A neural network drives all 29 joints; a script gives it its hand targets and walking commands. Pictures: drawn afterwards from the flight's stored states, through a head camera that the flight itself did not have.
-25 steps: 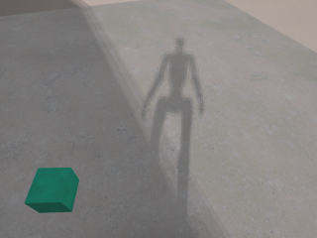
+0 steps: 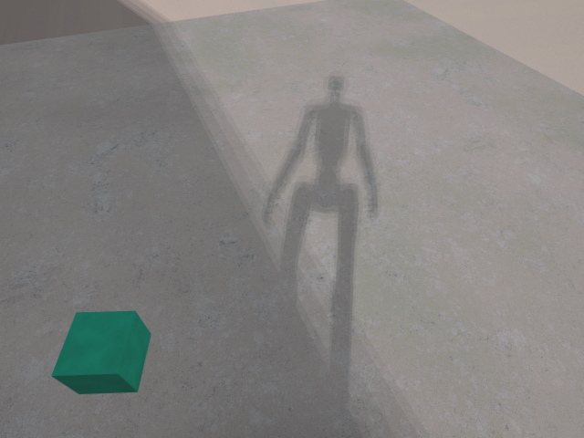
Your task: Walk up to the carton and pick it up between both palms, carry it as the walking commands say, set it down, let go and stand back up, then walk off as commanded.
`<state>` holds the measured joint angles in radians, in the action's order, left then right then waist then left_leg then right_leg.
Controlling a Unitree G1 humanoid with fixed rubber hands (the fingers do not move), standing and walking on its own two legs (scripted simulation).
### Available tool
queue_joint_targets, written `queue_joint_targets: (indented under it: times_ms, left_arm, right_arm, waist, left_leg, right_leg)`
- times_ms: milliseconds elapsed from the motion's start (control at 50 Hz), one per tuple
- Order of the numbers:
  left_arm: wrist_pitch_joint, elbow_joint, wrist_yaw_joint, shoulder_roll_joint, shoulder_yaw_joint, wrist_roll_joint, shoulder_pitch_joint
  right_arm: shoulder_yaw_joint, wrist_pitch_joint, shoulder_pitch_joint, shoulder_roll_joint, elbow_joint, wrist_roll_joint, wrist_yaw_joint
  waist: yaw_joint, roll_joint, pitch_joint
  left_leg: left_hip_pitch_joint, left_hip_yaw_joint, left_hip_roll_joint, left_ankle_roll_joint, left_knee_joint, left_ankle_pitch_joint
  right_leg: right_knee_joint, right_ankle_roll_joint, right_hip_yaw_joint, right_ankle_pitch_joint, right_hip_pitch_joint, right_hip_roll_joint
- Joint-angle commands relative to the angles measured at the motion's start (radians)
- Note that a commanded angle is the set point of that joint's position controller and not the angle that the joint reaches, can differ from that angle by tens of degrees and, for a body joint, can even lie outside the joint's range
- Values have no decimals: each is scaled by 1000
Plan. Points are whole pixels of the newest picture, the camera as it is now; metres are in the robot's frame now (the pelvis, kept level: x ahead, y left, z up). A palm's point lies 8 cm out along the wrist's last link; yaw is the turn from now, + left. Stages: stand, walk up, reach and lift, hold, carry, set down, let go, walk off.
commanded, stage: stand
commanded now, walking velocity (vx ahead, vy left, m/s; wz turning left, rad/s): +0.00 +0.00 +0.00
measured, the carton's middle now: (107, 352) +0.46 +0.61 -0.68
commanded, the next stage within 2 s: walk off in 0.94 s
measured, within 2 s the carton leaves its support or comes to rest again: neither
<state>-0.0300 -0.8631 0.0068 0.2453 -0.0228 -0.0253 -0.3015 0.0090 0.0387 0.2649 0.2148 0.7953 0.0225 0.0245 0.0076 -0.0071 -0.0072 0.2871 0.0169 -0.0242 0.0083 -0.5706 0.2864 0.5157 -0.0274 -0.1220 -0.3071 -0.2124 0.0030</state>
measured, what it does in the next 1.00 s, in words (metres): stands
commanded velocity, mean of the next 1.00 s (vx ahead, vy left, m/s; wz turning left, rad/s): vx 0.00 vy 0.00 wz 0.00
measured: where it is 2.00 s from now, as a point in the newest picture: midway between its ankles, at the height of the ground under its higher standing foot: outside the picture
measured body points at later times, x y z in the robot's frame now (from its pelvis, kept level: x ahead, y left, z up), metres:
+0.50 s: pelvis +0.00 +0.00 +0.00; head +0.00 +0.00 +0.45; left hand +0.05 +0.26 -0.14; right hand +0.09 -0.25 -0.13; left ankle +0.01 +0.11 -0.73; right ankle -0.02 -0.10 -0.73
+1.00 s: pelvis +0.00 +0.00 +0.00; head +0.00 +0.00 +0.45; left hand +0.06 +0.26 -0.13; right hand +0.09 -0.25 -0.13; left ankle +0.01 +0.11 -0.73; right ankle -0.02 -0.10 -0.73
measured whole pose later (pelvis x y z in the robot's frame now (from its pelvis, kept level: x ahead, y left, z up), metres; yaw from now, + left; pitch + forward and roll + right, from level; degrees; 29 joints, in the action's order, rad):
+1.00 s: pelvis +0.00 +0.00 +0.00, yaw +0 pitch +0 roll -1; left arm 0.00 -0.88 0.01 0.25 -0.02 -0.03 -0.28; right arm 0.01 0.01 0.28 0.22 0.80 0.02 0.02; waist 0.01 -0.01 -0.01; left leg 0.29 0.02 -0.02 0.01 -0.57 0.28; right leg 0.52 -0.03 -0.12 -0.31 -0.22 0.00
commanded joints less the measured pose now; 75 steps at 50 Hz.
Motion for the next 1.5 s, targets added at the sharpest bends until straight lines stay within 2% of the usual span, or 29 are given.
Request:
queue_joint_targets:
  times_ms: [0,20,100,140,160,220,240,260,320,340,440,460,640,680,740,780,860,900,1120,1180,1240,1260,1280,1300,1320,1340,1400,1460,1480]
  left_arm:
    - [23,40,14,132,-26,45,2]
    - [28,60,12,95,-12,50,18]
    - [27,27,11,107,-20,52,-67]
    - [29,33,17,92,-8,48,-37]
    - [28,25,17,103,-5,43,-41]
    - [31,38,15,95,-15,45,7]
    - [25,45,17,97,-10,47,-23]
    - [21,39,22,107,-17,43,-12]
    - [30,40,13,105,-12,52,-20]
    - [33,38,15,80,-7,44,-47]
    - [22,27,19,106,-13,45,-25]
    - [33,43,21,140,-19,43,-35]
    - [43,41,17,136,-22,46,10]
    - [55,40,15,177,-35,49,0]
    - [48,22,18,166,-37,51,-21]
    - [52,37,10,200,-45,61,11]
    - [58,28,15,175,-36,50,15]
    - [60,27,11,198,-49,50,25]
    - [60,-12,2,153,-31,41,45]
    - [20,-1,-7,122,-29,32,31]
    - [-3,12,-21,120,-33,43,49]
    - [-12,27,-30,133,-41,51,52]
    - [-26,44,-32,114,-42,58,52]
    - [-32,34,-34,142,-50,59,45]
    - [-34,46,-40,134,-37,46,51]
    - [-34,55,-51,113,-41,49,56]
    - [-54,63,-50,87,-31,50,78]
    - [-31,12,-46,96,-31,37,-75]
    - [-12,-9,-42,91,-35,42,-129]
  right_arm:
    - [23,-38,13,126,-36,-17,-3]
    - [12,-32,-24,120,-25,-14,2]
    - [18,-41,41,118,-7,-3,3]
    - [15,-39,35,100,-17,-12,2]
    - [7,-46,20,83,-27,-10,-3]
    - [12,-35,8,104,-22,-10,-2]
    - [9,-41,2,95,-22,-8,1]
    - [5,-40,12,76,-27,-8,0]
    - [15,-34,43,106,-18,-9,1]
    - [19,-34,34,109,-13,-8,9]
    - [9,-46,29,86,-34,-4,-1]
    - [29,-43,42,169,-16,-5,5]
    - [33,-58,1,158,-33,-15,5]
    - [35,-60,4,187,-20,-11,9]
    - [38,-60,27,182,-18,-16,4]
    - [48,-58,39,212,2,-9,4]
    - [50,-68,25,214,-19,-19,2]
    - [52,-77,-27,243,-16,-4,0]
    - [35,-79,3,196,-11,-9,-10]
    - [43,-58,-7,180,-25,2,4]
    - [76,-39,73,286,-23,6,24]
    - [78,-35,69,272,-13,17,35]
    - [90,-39,74,285,-21,17,44]
    - [95,-30,12,279,-37,16,44]
    - [89,-23,-31,265,-67,3,28]
    - [89,-27,-52,265,-62,2,35]
    - [93,-20,-57,277,-57,14,31]
    - [95,-7,-116,277,-61,19,24]
    - [80,-5,-55,211,-40,12,20]
  waist:
    - [-11,-44,-12]
    - [7,-83,-22]
    - [4,-31,-48]
    - [-1,-52,-27]
    - [-3,13,-63]
    - [0,-28,-8]
    - [15,-95,-37]
    - [-7,-2,-47]
    - [-10,-78,-2]
    - [16,-65,-2]
    - [-12,-10,-20]
    - [10,-65,-27]
    - [4,-41,-6]
    - [-8,-98,-18]
    - [4,-7,-25]
    - [-3,-84,4]
    - [-17,-10,-11]
    - [13,-98,-17]
    - [-6,-7,-47]
    - [-2,-83,-23]
    - [-56,-157,-1]
    - [-59,-226,4]
    - [-53,-206,14]
    - [-23,-107,29]
    - [-16,-96,26]
    - [9,-142,39]
    - [-14,-194,53]
    - [46,-253,21]
    - [72,-64,-4]
  left_leg:
    - [-11,-89,-53,5,143,-262]
    - [-26,-119,-60,15,154,-263]
    - [-19,-152,-85,30,148,-243]
    - [6,-110,-43,14,147,-226]
    - [-9,-95,-48,18,129,-225]
    - [-3,-106,-65,26,140,-295]
    - [-30,-126,-66,20,127,-291]
    - [-37,-100,-62,15,143,-242]
    - [22,-135,-74,15,180,-237]
    - [32,-143,-75,18,183,-223]
    - [-13,-111,-63,13,141,-244]
    - [-16,-130,-68,12,163,-243]
    - [5,-125,-65,32,151,-294]
    - [-32,-133,-86,31,126,-261]
    - [-21,-135,-82,37,153,-237]
    - [-11,-119,-67,21,149,-207]
    - [4,-152,-86,43,167,-216]
    - [-10,-177,-108,56,189,-222]
    - [-77,-134,-101,38,176,-262]
    - [-64,-164,-190,22,186,-280]
    - [-162,-307,-370,137,223,-418]
    - [-157,-362,-440,196,239,-431]
    - [-118,-365,-496,231,261,-458]
    - [-42,-309,-459,220,276,-360]
    - [-36,-219,-402,197,276,-339]
    - [2,-215,-406,169,284,-358]
    - [-24,-135,-359,119,270,-292]
    - [57,-93,-303,64,138,-211]
    - [103,-39,-216,1,-112,9]
  right_leg:
    - [-83,-50,116,113,46,134]
    - [-76,-36,114,142,33,114]
    - [-88,-32,107,182,84,118]
    - [-92,-55,143,248,97,142]
    - [-95,-49,117,237,106,138]
    - [-80,-42,113,211,70,134]
    - [-79,-53,129,239,58,142]
    - [-94,-53,119,128,55,131]
    - [-95,-50,129,119,81,123]
    - [-87,-47,122,106,76,126]
    - [-102,-51,133,158,59,140]
    - [-107,-52,123,153,80,133]
    - [-79,-33,92,157,72,107]
    - [-90,-50,120,210,45,129]
    - [-91,-49,122,181,64,137]
    - [-97,-59,127,97,33,147]
    - [-87,-58,111,124,51,129]
    - [-84,-49,101,88,77,123]
    - [-105,-38,118,180,78,126]
    - [-2,-11,92,165,-27,85]
    - [216,27,49,-42,-221,16]
    - [395,30,77,-194,-266,18]
    - [535,25,152,-230,-299,58]
    - [582,30,173,-200,-262,55]
    - [558,48,144,-178,-279,52]
    - [544,42,192,-216,-236,72]
    - [387,65,133,-199,-213,71]
    - [18,39,75,-32,18,45]
    - [-162,40,220,52,117,96]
